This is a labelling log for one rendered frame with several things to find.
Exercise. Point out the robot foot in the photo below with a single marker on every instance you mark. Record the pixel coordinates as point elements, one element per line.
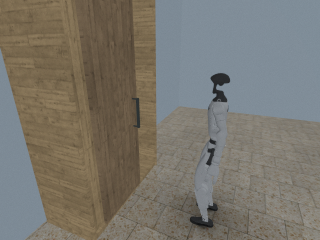
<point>199,221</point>
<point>212,207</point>

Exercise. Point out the robot left hand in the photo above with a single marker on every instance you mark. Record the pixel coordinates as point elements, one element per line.
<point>213,171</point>

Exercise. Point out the left robot foot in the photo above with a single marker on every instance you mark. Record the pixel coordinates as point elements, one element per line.
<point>199,221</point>

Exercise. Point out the robot left upper arm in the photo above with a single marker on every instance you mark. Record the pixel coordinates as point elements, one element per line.
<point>219,114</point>

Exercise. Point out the wardrobe door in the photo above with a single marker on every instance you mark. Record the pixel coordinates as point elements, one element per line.
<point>76,65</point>
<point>106,31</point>

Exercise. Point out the left robot forearm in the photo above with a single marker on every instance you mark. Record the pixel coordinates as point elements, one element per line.
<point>220,144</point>

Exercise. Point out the handle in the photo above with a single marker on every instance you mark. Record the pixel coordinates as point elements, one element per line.
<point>137,112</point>

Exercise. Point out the right robot foot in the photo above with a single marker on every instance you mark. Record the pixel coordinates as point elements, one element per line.
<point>212,207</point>

